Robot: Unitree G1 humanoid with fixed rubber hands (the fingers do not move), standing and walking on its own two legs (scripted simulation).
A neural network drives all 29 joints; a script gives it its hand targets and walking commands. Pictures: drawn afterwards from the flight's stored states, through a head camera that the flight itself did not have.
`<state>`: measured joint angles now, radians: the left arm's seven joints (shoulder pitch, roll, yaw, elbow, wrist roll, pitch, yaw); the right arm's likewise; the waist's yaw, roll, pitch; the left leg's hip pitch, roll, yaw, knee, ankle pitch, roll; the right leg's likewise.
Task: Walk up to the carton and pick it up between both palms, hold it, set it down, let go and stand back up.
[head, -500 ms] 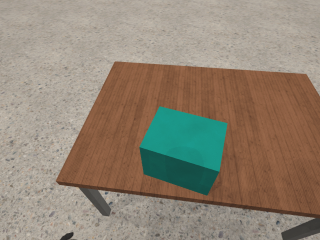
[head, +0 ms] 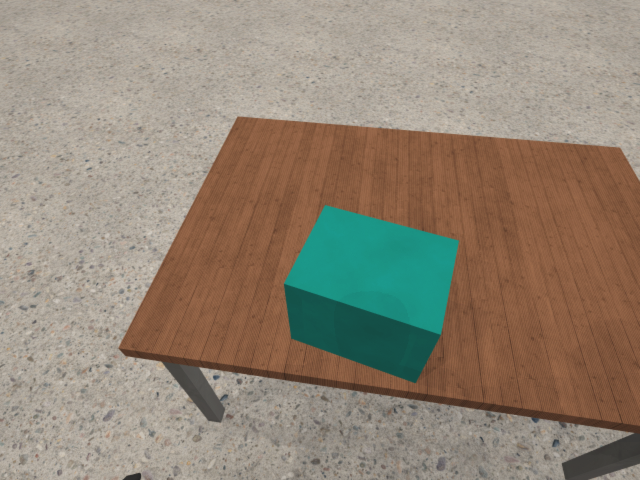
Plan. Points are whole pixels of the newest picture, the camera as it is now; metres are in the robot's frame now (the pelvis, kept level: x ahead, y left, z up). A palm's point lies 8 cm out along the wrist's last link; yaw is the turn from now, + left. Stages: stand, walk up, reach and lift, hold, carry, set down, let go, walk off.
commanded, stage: walk up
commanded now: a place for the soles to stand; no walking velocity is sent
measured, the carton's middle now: (369, 292) +0.43 -0.05 -0.11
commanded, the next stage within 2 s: reach and lift in 0.24 s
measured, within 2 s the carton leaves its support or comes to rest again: neither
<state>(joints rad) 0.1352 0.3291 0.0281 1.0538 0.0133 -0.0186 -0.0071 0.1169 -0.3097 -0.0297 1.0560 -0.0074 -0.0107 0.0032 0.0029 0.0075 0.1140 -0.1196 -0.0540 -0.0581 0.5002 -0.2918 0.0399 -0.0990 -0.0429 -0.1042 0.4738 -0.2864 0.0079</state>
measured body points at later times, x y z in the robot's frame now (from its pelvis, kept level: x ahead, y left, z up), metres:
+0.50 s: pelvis -0.04 -0.01 -0.02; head +0.04 +0.00 +0.42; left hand +0.18 +0.25 -0.13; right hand +0.13 -0.27 -0.15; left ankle -0.01 +0.10 -0.74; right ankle -0.01 -0.12 -0.74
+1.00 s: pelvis -0.06 -0.02 -0.02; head -0.05 +0.00 +0.43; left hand +0.12 +0.26 -0.11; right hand +0.08 -0.26 -0.11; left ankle -0.01 +0.10 -0.74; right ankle -0.01 -0.12 -0.74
